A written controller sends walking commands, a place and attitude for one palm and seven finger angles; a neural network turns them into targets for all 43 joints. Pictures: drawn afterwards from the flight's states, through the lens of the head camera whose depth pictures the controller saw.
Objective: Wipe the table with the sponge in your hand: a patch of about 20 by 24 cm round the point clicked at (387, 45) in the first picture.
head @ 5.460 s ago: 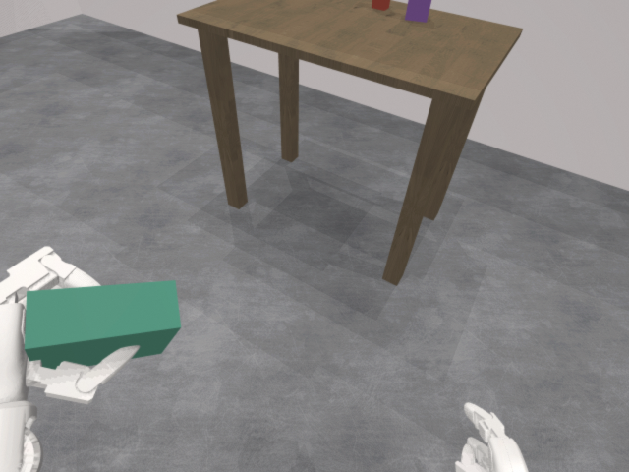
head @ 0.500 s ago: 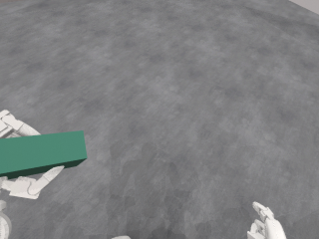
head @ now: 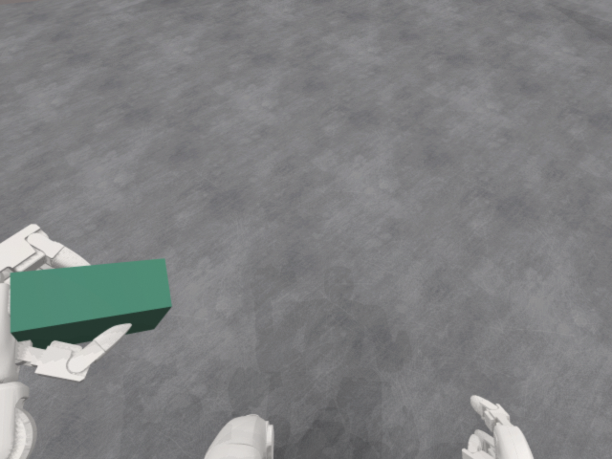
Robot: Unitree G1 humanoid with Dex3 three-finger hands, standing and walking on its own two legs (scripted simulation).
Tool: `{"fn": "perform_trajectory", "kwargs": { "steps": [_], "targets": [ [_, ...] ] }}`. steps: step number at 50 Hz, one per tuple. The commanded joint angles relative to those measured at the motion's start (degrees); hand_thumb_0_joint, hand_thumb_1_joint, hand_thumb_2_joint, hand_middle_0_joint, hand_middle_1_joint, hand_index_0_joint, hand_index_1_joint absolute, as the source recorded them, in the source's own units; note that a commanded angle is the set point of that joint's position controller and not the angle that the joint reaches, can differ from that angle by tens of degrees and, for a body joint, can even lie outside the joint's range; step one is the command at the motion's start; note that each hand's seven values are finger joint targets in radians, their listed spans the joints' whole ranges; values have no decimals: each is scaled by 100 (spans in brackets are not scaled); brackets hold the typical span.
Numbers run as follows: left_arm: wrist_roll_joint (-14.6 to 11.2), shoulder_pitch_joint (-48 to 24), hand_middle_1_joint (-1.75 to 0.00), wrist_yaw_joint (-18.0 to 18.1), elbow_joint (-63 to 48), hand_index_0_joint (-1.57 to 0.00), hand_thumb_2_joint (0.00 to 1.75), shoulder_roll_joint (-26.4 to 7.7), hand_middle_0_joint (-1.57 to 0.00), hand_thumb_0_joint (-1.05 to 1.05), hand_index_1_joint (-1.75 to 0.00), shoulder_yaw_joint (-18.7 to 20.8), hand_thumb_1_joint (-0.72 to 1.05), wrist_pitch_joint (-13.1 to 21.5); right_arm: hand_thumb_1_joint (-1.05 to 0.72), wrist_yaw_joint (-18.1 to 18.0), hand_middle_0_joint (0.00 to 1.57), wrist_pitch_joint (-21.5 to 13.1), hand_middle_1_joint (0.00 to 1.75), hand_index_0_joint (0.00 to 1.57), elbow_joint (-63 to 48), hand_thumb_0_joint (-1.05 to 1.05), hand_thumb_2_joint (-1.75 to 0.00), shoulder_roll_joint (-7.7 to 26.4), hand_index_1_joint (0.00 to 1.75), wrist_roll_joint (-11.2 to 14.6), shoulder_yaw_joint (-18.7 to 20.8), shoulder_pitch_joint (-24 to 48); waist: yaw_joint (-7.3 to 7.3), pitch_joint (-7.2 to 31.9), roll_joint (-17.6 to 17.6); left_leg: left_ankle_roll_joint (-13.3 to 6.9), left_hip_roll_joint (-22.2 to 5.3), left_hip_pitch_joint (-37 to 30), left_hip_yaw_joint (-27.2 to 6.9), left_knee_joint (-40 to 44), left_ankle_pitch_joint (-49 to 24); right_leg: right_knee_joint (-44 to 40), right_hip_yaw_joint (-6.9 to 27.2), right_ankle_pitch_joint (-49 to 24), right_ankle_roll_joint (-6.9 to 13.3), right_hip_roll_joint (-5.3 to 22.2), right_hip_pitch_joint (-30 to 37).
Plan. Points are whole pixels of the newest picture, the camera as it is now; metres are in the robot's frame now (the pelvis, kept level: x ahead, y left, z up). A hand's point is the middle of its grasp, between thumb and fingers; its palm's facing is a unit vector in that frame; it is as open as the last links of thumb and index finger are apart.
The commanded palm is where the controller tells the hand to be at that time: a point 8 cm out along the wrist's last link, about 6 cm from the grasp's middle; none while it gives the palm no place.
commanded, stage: walk to a spot facing it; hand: left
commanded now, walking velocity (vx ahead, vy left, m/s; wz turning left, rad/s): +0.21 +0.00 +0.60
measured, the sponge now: (117, 303) +0.23 +0.20 +0.15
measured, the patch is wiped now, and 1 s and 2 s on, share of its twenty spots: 0.00 0.00 0.00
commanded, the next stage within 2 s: turn to face it in 0.10 s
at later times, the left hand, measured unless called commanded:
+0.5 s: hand (51, 281) +0.23 +0.25 +0.18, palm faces +0.55 -0.65 -0.52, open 9.0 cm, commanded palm +0.18 +0.28 +0.18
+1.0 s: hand out of the picture +0.14 +0.26 +0.18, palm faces +0.75 -0.50 -0.43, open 9.0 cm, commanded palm +0.06 +0.26 +0.18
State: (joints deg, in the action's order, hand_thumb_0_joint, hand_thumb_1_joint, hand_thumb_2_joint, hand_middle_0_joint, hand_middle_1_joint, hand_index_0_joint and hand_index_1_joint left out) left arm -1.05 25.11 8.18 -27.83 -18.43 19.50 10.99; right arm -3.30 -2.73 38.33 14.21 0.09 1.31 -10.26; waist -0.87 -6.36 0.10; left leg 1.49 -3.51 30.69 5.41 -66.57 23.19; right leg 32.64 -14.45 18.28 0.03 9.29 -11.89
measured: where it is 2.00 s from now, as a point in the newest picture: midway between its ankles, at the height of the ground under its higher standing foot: outside the picture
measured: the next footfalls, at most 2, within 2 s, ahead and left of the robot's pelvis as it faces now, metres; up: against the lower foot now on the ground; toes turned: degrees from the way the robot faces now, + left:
left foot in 0.16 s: +0.14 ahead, +0.14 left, +0.00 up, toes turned +14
right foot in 0.50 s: +0.19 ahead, -0.12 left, +0.00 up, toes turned +7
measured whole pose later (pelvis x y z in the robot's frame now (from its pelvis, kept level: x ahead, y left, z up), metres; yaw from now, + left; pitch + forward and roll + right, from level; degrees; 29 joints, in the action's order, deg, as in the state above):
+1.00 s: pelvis +0.08 -0.06 -0.01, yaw +32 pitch -1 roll +1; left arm -2.0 26.6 8.5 -34.0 -24.3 22.5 10.6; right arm -3.1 -3.7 31.7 11.5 0.3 2.6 -10.0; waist 0.8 -4.1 -3.0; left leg -0.4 -1.4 17.0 3.4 -35.1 17.3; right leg 60.2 -6.9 31.7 -3.6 5.9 -26.8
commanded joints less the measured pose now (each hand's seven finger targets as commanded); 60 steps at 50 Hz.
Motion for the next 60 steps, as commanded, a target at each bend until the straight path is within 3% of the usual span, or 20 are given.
{"fn": "perform_trajectory", "kwargs": {
  "steps": [1, 3, 6, 7, 8, 9, 16, 23, 24, 26, 27, 29, 32, 39, 43, 44, 45, 46, 51, 60],
  "targets": [
    [-78, -101, -160, 303, -1959, -120, 130, -1423, -120, 0, -160, 1022, 10, 411, -90, 23, 20, -290, 30, 20, -1373, 0, -90, 176, 30, -29, 159, 521, -140, 952, -947, -1, -166, -259, 438, 1886, -102, -1112, 597, -2695, 612, 1384, 719],
    [-120, 249, -160, 384, -2124, -120, 130, -1403, -120, 0, -160, 1116, 10, 379, -90, 27, 20, -253, 30, 20, -1537, 0, -90, 112, 30, -35, 185, 464, -185, 1085, -978, -17, -1, -514, 682, 2536, -138, -766, 506, -3108, 605, 1365, 866],
    [-176, 191, -160, 455, -2229, -120, 130, -1378, -120, 0, -160, 1142, 10, 386, -90, -13, 20, -200, 30, 20, -1558, 0, -90, 207, 30, -10, 304, 75, 227, 1685, -322, -59, 501, -2075, 989, 3820, -1046, 1251, 41, -3397, 184, 998, 402],
    [-179, 332, -160, 445, -2251, -120, 130, -1252, -120, 0, -160, 1036, 10, 453, -90, -29, 20, -203, 30, 20, -1571, 0, -90, 325, 30, 31, 378, 23, 305, 1896, 867, -390, -135, -3213, -59, 4105, -1679, 2735, 29, -1857, -103, 606, -663],
    [-218, 157, -160, 439, -2486, -120, 130, -1278, -120, 0, -160, 1049, 10, 603, -90, 24, 20, -268, 30, 20, -1614, 0, -90, 471, 30, 29, 383, 146, 215, 1902, 2372, -1388, -1828, -3759, -2754, 4286, -4421, 4132, 339, 1835, -436, -417, -2132],
    [-83, -247, -160, 340, -2270, -120, 130, -1598, -120, 0, -160, 1183, 10, 696, -90, 150, 20, -372, 30, 20, -1552, 0, -90, 541, 30, 48, 369, 121, 220, 1676, 1804, -1748, -2280, -3421, -3690, 4426, -4497, 4605, 1094, 2154, -285, -340, -2644],
    [-302, 677, -160, 86, -2419, -120, 130, -1210, -120, 0, -160, 1090, 10, 495, -90, 196, 20, -462, 30, 20, -1351, 0, -90, 395, 30, 124, 298, 193, 110, 1448, 1540, -1124, -1136, -1700, -1423, 4528, -3074, 2347, 905, 539, -515, -415, -1455],
    [-298, 155, -160, 20, -1508, -120, 130, -1103, -120, 0, -160, 882, 10, 119, -90, 39, 20, -569, 30, 20, -1266, 0, -90, 317, 30, 104, 127, 243, -13, 1348, 1054, -788, -966, -1390, -1382, 3860, -2263, -134, 611, 65, -595, -857, 5],
    [-237, -105, -160, 24, -1328, -120, 130, -1121, -120, 0, -160, 853, 10, 54, -90, 23, 20, -552, 30, 20, -1234, 0, -90, 271, 30, 102, 85, 263, -39, 1284, 511, -582, -705, -1094, -1233, 3348, -1540, -911, 825, -423, -490, -565, 346],
    [-179, -546, -160, 135, -1103, -120, 130, -1670, -120, 0, -160, 1044, 10, -96, -90, -49, 20, -556, 30, 20, -1314, 0, -90, 144, 30, 80, 17, 383, -25, 1150, -1895, 53, 503, 435, -428, 465, 1222, -1609, 3425, -2326, 538, 1830, 705],
    [-243, -609, -160, 164, -1037, -120, 130, -1387, -120, 0, -160, 792, 10, -163, -90, -41, 20, -572, 30, 20, -1221, 0, -90, 303, 30, 73, 114, 330, -24, 1230, -1847, 102, 389, 305, -805, -524, 1072, -1656, 3497, -2424, 637, 1965, 458],
    [-160, -463, -160, 138, -1188, -120, 130, -1393, -120, 0, -160, 783, 10, -60, -90, -30, 20, -447, 30, 20, -1139, 0, -90, 137, 30, -3, -11, 601, 23, 994, -1179, 262, 172, 469, -671, -1267, 423, -1256, 2251, -3024, 631, 1486, 460],
    [-137, -408, -160, 174, -1349, -120, 130, -1321, -120, 0, -160, 716, 10, 87, -90, -156, 20, -363, 30, 20, -1182, 0, -90, 115, 30, 7, -13, 880, 45, 995, -915, 320, 64, 157, -383, -479, 271, -1091, 1065, -3718, 474, 1216, 624],
    [-196, 424, -160, 360, -1939, -120, 130, -1402, -120, 0, -160, 1107, 10, 111, -90, -172, 20, -174, 30, 20, -1624, 0, -90, 139, 30, -75, 116, 530, -169, 1518, -1068, 160, 72, -614, 279, 2365, 484, -669, 937, -4141, 677, 1433, 1108],
    [-255, 270, -160, 350, -1922, -120, 130, -1237, -120, 0, -160, 939, 10, 128, -90, -140, 20, -51, 30, 20, -1624, 0, -90, 201, 30, -28, 188, 176, 217, 1764, -506, 72, 281, -1877, 312, 4127, -1021, 694, 513, -3458, 148, 1133, 542],
    [-291, 169, -160, 323, -2100, -120, 130, -1279, -120, 0, -160, 886, 10, 184, -90, -144, 20, -86, 30, 20, -1644, 0, -90, 381, 30, -11, 255, 212, 255, 1734, 380, -270, -385, -2510, -515, 4370, -2409, 1681, 414, -2022, -141, 658, -391],
    [-342, 95, -160, 267, -2292, -120, 130, -1334, -120, 0, -160, 864, 10, 335, -90, -104, 20, -203, 30, 20, -1686, 0, -90, 589, 30, -12, 294, 262, 143, 1490, 1992, -1084, -1798, -2892, -2549, 4557, -5332, 2707, 461, 1159, -515, -212, -1752],
    [-174, 339, -160, 152, -1740, -120, 130, -1345, -120, 0, -160, 926, 10, 393, -90, -21, 20, -305, 30, 20, -1524, 0, -90, 501, 30, -8, 270, 73, 108, 1219, 1956, -1486, -2164, -2946, -3049, 4429, -6225, 3272, 980, 2186, -451, -322, -2430],
    [-150, 214, -160, 45, -2325, -120, 130, -1224, -120, 0, -160, 736, 10, 363, -90, 179, 20, -548, 30, 20, -1344, 0, -90, 492, 30, 96, 282, 174, 129, 1133, 1580, -1004, -1046, -1865, -1516, 4431, -3903, 2603, 1034, 726, -551, -541, -1559],
    [-281, -89, -160, -14, -1348, -120, 130, -1094, -120, 0, -160, 709, 10, 35, -90, 107, 20, -592, 30, 20, -1190, 0, -90, 355, 30, 69, 94, 254, -15, 1166, 981, -765, -759, -1028, -1960, 4178, -1792, -533, 916, 172, -510, -940, 469]
  ]
}}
